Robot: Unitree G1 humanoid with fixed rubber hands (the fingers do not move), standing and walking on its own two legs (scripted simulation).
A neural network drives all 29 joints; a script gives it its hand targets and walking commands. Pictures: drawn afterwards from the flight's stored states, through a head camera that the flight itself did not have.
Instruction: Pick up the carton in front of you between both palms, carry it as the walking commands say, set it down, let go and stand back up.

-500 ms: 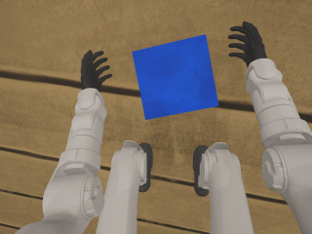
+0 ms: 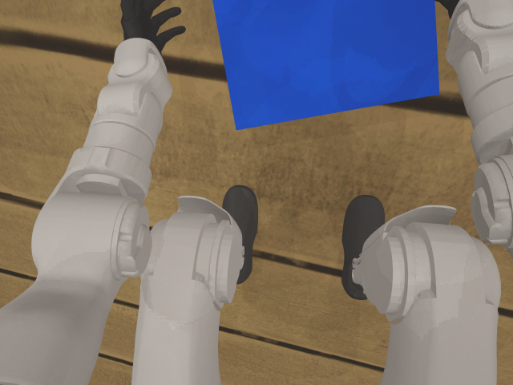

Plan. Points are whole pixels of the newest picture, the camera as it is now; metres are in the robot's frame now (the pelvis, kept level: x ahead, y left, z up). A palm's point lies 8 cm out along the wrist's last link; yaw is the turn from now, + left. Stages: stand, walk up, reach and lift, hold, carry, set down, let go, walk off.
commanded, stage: reach and lift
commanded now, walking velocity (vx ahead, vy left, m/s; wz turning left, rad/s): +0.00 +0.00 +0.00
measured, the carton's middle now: (316, 41) +0.52 -0.03 -0.25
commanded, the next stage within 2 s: none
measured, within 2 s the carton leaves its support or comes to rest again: leaves its support in 0.78 s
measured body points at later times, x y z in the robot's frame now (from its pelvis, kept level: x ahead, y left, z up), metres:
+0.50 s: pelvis +0.02 +0.00 +0.00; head +0.37 -0.04 +0.27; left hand +0.53 +0.15 -0.17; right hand +0.56 -0.18 -0.18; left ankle +0.15 +0.12 -0.34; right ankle +0.13 -0.12 -0.34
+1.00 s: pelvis +0.01 +0.00 +0.01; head +0.31 -0.06 +0.33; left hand +0.52 +0.12 -0.10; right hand +0.53 -0.19 -0.11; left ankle +0.15 +0.13 -0.34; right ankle +0.13 -0.12 -0.34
